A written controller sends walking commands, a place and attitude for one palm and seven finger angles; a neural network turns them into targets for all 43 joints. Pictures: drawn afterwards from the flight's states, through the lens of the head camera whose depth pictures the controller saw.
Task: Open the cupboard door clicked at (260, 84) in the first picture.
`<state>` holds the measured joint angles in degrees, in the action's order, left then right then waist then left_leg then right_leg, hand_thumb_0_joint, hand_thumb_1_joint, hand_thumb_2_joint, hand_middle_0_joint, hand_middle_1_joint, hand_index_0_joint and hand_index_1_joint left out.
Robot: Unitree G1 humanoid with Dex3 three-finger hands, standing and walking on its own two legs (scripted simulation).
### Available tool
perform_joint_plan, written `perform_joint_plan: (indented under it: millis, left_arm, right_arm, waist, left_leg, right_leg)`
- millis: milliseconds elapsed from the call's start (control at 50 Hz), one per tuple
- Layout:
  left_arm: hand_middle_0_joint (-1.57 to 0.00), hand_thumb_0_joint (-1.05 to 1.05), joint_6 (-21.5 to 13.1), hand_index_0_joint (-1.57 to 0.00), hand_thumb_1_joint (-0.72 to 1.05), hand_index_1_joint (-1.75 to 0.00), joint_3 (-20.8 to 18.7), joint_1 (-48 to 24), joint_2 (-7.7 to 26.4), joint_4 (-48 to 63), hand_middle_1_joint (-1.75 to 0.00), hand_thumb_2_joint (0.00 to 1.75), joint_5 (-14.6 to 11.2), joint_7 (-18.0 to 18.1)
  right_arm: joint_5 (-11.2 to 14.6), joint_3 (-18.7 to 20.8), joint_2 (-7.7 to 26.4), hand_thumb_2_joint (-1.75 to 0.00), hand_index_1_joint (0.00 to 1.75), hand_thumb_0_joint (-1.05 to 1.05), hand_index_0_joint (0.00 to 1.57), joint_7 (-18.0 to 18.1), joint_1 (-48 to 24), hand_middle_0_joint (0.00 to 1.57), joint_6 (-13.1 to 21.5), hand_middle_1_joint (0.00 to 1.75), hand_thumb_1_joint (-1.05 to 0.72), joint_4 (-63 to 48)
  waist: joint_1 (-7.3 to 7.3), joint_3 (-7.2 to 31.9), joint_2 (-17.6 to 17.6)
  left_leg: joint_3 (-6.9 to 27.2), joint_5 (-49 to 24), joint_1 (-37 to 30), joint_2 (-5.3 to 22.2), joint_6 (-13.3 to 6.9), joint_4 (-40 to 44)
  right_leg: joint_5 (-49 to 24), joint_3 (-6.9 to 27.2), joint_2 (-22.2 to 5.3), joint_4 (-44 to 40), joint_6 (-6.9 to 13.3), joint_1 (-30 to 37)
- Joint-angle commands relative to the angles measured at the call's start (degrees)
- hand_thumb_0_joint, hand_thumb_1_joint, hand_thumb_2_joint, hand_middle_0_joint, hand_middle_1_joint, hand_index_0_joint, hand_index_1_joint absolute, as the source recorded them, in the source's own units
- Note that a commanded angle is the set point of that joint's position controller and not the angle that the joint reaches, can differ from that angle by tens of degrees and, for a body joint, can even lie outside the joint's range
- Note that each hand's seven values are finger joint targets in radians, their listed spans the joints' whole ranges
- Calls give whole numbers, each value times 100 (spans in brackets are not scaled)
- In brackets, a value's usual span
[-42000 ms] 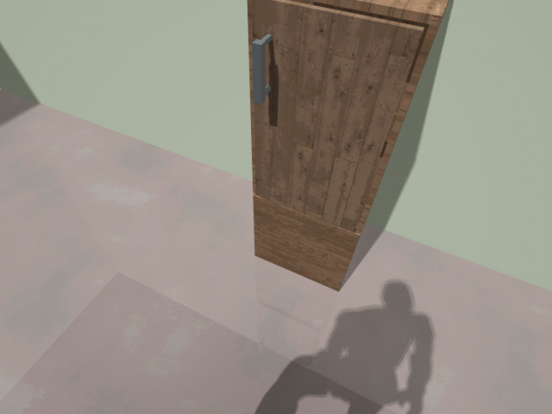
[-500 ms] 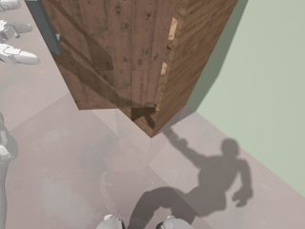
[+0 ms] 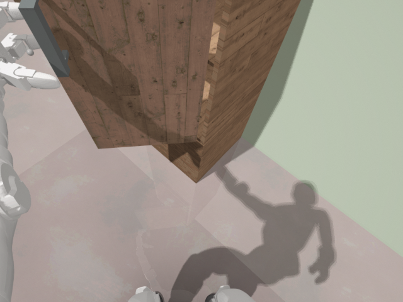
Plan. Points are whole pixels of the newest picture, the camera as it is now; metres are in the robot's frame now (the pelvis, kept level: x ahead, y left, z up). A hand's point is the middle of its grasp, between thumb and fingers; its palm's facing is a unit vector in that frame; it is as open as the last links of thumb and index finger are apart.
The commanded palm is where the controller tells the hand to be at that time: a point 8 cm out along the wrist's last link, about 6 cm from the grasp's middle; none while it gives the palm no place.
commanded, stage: slide the fingers in behind the handle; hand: left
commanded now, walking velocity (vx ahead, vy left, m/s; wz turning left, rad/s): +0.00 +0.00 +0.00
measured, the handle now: (50, 35) +0.59 +0.21 +0.15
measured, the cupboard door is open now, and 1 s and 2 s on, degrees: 49 48 49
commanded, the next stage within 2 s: close the thumb around the handle in 1.06 s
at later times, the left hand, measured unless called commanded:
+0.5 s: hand (50, 50) +0.55 +0.20 +0.15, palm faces +0.01 -1.00 -0.01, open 13.9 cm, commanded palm +0.52 +0.24 +0.14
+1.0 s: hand (58, 51) +0.54 +0.19 +0.15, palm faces +0.01 -1.00 +0.01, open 14.0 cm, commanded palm +0.52 +0.24 +0.14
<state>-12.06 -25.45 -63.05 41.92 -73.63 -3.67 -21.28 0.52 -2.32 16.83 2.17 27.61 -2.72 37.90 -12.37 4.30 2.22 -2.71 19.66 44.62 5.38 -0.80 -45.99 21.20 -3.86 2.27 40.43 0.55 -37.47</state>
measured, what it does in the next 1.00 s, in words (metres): stands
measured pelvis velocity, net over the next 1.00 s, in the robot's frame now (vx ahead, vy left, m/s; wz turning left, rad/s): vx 0.00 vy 0.00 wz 0.00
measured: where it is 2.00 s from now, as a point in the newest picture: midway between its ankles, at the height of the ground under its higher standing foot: outside the picture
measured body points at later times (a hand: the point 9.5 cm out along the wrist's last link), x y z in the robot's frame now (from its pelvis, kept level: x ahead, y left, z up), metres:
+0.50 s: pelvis +0.00 +0.01 +0.00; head +0.12 +0.02 +0.43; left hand +0.54 +0.26 +0.15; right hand -0.03 -0.26 -0.11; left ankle +0.01 +0.11 -0.71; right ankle -0.03 -0.12 -0.71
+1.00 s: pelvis +0.00 +0.00 +0.00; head +0.11 +0.02 +0.43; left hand +0.54 +0.24 +0.15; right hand -0.04 -0.26 -0.11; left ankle +0.01 +0.11 -0.71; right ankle -0.03 -0.12 -0.71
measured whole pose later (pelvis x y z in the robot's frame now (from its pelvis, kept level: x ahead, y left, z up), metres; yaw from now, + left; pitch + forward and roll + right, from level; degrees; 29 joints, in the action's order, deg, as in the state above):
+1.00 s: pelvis +0.00 +0.00 +0.00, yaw +0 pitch +18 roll -3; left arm -12.6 -22.8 -64.7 34.8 -73.9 -2.9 -14.2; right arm -0.3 -1.7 16.3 0.8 26.3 -1.1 38.4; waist -12.1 4.7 2.4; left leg -2.9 20.3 44.4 4.7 -1.2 -46.6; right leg 22.1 -3.6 1.6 41.6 0.1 -37.5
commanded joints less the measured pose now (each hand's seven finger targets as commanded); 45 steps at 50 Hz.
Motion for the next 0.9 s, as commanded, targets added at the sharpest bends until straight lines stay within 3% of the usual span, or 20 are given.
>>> perform_joint_plan:
  millis: [0, 40, 100, 180, 200, 260, 280, 300, 360, 400, 440, 460, 480, 560, 600, 680, 720, 820, 880]
  left_arm:
    - [-30, 0, -314, -30, -50, -120, -4, -2720, 1366, 1143, -120, 30, -184, 43]
    - [-30, 0, -260, -30, -50, -120, 91, -2791, 1247, 1019, -120, 30, -150, 122]
    - [-30, 0, -363, -30, -50, -120, 76, -2933, 1217, 1219, -120, 30, -110, 256]
    - [-30, 0, -487, -30, -50, -120, 351, -3205, 672, 1340, -120, 30, -149, 389]
    - [-30, 0, -517, -30, -50, -120, 91, -3188, 979, 1386, -120, 30, -139, 421]
    - [-30, 0, -441, -30, -50, -120, 51, -2981, 940, 1189, -120, 30, -134, 454]
    - [-30, 0, -440, -30, -50, -120, -64, -2938, 1077, 1150, -120, 30, -107, 498]
    - [-30, 0, -419, -30, -50, -120, -22, -2987, 1089, 1201, -120, 30, -44, 534]
    - [-30, 0, -351, -30, -50, -120, 85, -2971, 990, 1141, -120, 30, 56, 655]
    - [-30, 0, -405, -30, -50, -120, -35, -2898, 1120, 1253, -120, 30, 73, 686]
    - [-30, 0, -414, -30, -50, -120, 101, -2760, 867, 1391, -120, 30, 51, 649]
    - [-30, 0, -406, -30, -50, -120, 298, -2828, 564, 1444, -120, 30, -13, 618]
    - [-30, 0, -427, -30, -50, -120, 296, -2807, 476, 1468, -120, 30, -80, 591]
    - [-30, 0, -320, -30, -50, -120, 79, -2917, 765, 1246, -120, 30, -151, 578]
    - [-30, 0, -413, -30, -50, -120, 8, -3015, 859, 1564, -120, 30, -122, 632]
    - [-30, 0, -529, -30, -50, -120, 240, -3021, 564, 1522, -120, 30, -54, 748]
    - [-30, 0, -505, -30, -50, -120, 183, -3016, 691, 1322, -120, 30, -14, 768]
    - [-30, 0, -494, -30, -50, -120, 248, -3139, 609, 1391, -120, 30, -28, 751]
    - [-30, 0, -500, -30, -50, -120, 39, -2895, 769, 1352, -120, 30, -65, 744]
  right_arm:
    - [-14, 413, 1096, -90, 30, 0, 20, 78, 950, 20, 75, 30, -90, -203]
    - [-30, 399, 1091, -90, 30, 0, 20, 72, 955, 20, 101, 30, -90, -173]
    - [-52, 414, 1075, -90, 30, 0, 20, 57, 986, 20, 147, 30, -90, -161]
    - [-107, 428, 1038, -90, 30, 0, 20, 15, 1020, 20, 213, 30, -90, -99]
    - [-109, 460, 1076, -90, 30, 0, 20, 14, 1048, 20, 212, 30, -90, -71]
    - [-100, 440, 1051, -90, 30, 0, 20, -14, 1000, 20, 221, 30, -90, -111]
    - [-109, 424, 1066, -90, 30, 0, 20, -10, 1045, 20, 215, 30, -90, -110]
    - [-102, 426, 1051, -90, 30, 0, 20, -21, 1003, 20, 208, 30, -90, -136]
    - [-106, 421, 1034, -90, 30, 0, 20, -52, 974, 20, 195, 30, -90, -184]
    - [-109, 434, 1031, -90, 30, 0, 20, -49, 1002, 20, 189, 30, -90, -215]
    - [-109, 459, 1009, -90, 30, 0, 20, -57, 1013, 20, 167, 30, -90, -251]
    - [-106, 467, 984, -90, 30, 0, 20, -75, 972, 20, 180, 30, -90, -238]
    - [-109, 471, 976, -90, 30, 0, 20, -77, 1016, 20, 179, 30, -90, -211]
    - [-91, 475, 1035, -90, 30, 0, 20, -55, 1018, 20, 156, 30, -90, -148]
    - [-110, 471, 1016, -90, 30, 0, 20, -65, 1017, 20, 173, 30, -90, -165]
    - [-121, 451, 960, -90, 30, 0, 20, -92, 983, 20, 200, 30, -90, -136]
    - [-105, 468, 995, -90, 30, 0, 20, -80, 975, 20, 198, 30, -90, -102]
    - [-111, 458, 985, -90, 30, 0, 20, -80, 971, 20, 236, 30, -90, -114]
    - [-125, 458, 1009, -90, 30, 0, 20, -79, 1015, 20, 232, 30, -90, -134]
  waist:
    - [-46, 2386, 709]
    - [-85, 2116, 700]
    - [-76, 2405, 867]
    - [-178, 2444, 919]
    - [-116, 2743, 874]
    - [-38, 2721, 725]
    - [-1, 2718, 638]
    - [-7, 2752, 773]
    - [-29, 2461, 755]
    - [25, 2736, 697]
    - [63, 2882, 761]
    - [-10, 2792, 857]
    - [-17, 2790, 742]
    - [-49, 2481, 415]
    - [31, 2780, 651]
    - [-43, 2471, 787]
    - [-86, 2450, 660]
    - [-41, 2731, 925]
    - [26, 2852, 656]
  left_leg:
    - [458, -1990, -2519, -302, -191, 240]
    - [484, -1796, -2427, -283, -185, 261]
    - [541, -2032, -2709, -271, -158, 220]
    - [638, -2278, -3022, -243, -130, 164]
    - [671, -2377, -3135, -213, -106, 145]
    - [587, -2382, -2885, -262, -120, 138]
    - [591, -2449, -2789, -279, -135, 129]
    - [564, -2477, -2807, -276, -129, 121]
    - [546, -2236, -2650, -269, -123, 131]
    - [520, -2470, -2693, -291, -139, 104]
    - [545, -2732, -2865, -276, -103, 98]
    - [523, -2739, -2981, -265, -99, 92]
    - [546, -2833, -3032, -264, -115, 70]
    - [495, -2313, -2594, -283, -148, 166]
    - [507, -2535, -2767, -306, -142, 162]
    - [524, -2458, -2810, -291, -132, 119]
    - [540, -2220, -2721, -272, -126, 140]
    - [580, -2424, -2932, -283, -97, 120]
    - [549, -2529, -2837, -297, -129, 102]
  right_leg:
    - [-2033, 175, 172, -470, -67, 237]
    - [-1771, 152, 164, -504, -65, 41]
    - [-1813, 139, 163, -429, -41, -43]
    - [-1783, 81, 184, -374, -17, -309]
    - [-1849, 82, 178, -331, -25, -216]
    - [-2045, 99, 175, -303, -32, 21]
    - [-2116, 96, 168, -267, -20, 110]
    - [-2162, 115, 157, -257, -40, 71]
    - [-1966, 102, 159, -287, -45, -52]
    - [-2258, 136, 161, -248, -48, 189]
    - [-2390, 98, 172, -203, -27, 198]
    - [-2373, 88, 186, -242, -34, 82]
    - [-2411, 74, 198, -240, -18, 102]
    - [-2264, 116, 188, -329, -50, 251]
    - [-2426, 133, 175, -289, -36, 353]
    - [-2201, 116, 185, -298, -13, 61]
    - [-2022, 126, 177, -324, -32, 19]
    - [-2106, 115, 171, -263, -10, 25]
    - [-2288, 117, 185, -240, -7, 249]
